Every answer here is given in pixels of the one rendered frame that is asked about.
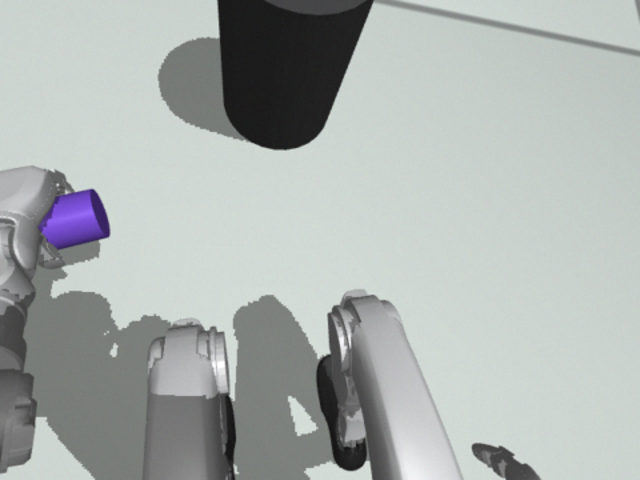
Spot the left robot arm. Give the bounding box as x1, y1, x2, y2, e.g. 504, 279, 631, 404
0, 211, 40, 474

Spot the right robot foot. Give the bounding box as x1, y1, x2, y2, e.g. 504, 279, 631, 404
316, 355, 367, 471

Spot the left robot hand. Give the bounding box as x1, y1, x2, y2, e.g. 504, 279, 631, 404
0, 166, 75, 269

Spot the right robot hand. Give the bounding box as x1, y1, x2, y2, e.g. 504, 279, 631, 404
472, 443, 542, 480

